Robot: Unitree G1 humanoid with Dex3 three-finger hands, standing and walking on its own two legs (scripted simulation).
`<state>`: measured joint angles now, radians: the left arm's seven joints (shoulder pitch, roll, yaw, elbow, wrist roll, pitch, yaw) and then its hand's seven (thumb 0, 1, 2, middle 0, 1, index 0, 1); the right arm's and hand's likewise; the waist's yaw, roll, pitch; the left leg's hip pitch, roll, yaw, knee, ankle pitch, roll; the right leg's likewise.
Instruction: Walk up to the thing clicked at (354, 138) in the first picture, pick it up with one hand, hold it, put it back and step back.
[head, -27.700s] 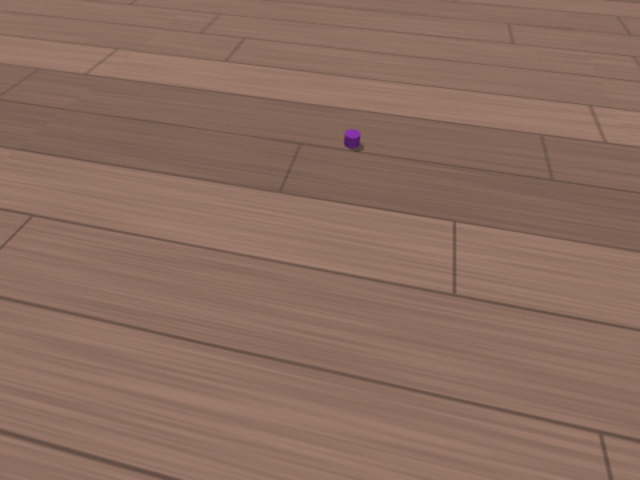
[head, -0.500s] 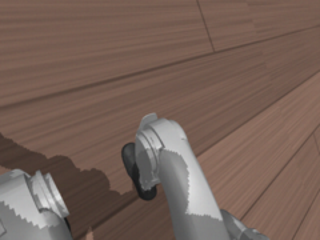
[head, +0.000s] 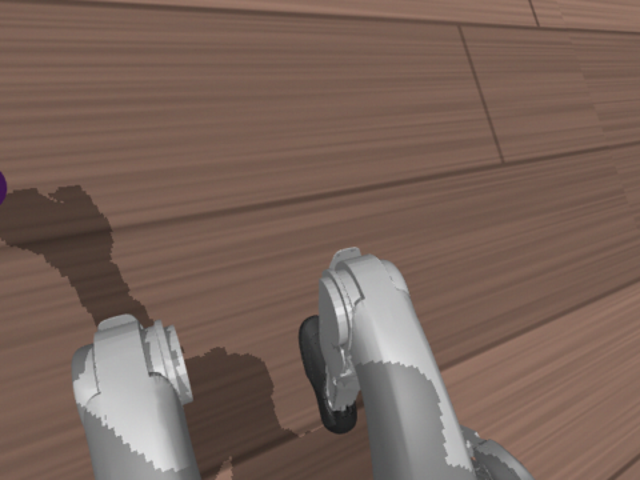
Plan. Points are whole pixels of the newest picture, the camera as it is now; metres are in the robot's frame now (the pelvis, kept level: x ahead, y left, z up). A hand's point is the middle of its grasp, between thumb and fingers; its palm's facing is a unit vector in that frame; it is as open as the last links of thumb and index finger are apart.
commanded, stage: settle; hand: left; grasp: from above
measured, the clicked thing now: out of the picture +0.50 +0.32 -0.21
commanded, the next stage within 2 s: lift in 0.24 s
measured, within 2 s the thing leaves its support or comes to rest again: neither
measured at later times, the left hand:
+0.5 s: hand out of the picture +0.48 +0.30 -0.12, palm faces -0.44 -0.11 -0.89, open 10.1 cm
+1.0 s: hand out of the picture +0.41 +0.31 +0.01, palm faces -0.45 -0.12 -0.89, open 10.0 cm
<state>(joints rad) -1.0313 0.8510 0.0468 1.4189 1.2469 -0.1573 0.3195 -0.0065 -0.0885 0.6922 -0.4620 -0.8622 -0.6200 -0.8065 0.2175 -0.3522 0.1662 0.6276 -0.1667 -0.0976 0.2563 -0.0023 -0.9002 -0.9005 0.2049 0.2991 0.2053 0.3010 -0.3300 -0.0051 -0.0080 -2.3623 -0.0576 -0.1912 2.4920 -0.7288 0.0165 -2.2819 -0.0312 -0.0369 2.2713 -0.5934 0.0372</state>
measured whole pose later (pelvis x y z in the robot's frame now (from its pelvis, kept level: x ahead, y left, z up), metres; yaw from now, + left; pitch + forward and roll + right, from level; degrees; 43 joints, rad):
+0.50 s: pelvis -0.01 -0.01 +0.02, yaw +4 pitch +35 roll -10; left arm -1.06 0.79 0.07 1.36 1.22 -0.18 0.21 0.00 -0.10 0.69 -0.50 -0.82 -0.66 -0.76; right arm 0.24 -0.34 0.10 0.63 -0.12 -0.02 0.15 0.00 -0.90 -0.90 0.21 0.30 0.21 0.30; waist -0.30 0.04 -0.03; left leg -2.32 -0.06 -0.15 2.39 -0.68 -0.01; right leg -2.27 -0.04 0.00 2.22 -0.57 0.06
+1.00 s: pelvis -0.01 -0.01 +0.11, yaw +7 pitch +35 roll -8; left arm -0.73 0.63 -0.02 0.91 1.05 -0.12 0.02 0.00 -0.08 0.67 -0.48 -0.83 -0.66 -0.75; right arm 0.19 -0.31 -0.01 0.61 -0.02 0.06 0.08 0.00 -0.90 -0.91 0.21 0.30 0.21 0.30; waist -0.15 0.07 -0.17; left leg -2.03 -0.03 -0.09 2.10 -0.68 0.02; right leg -2.01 -0.06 0.02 1.97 -0.57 0.06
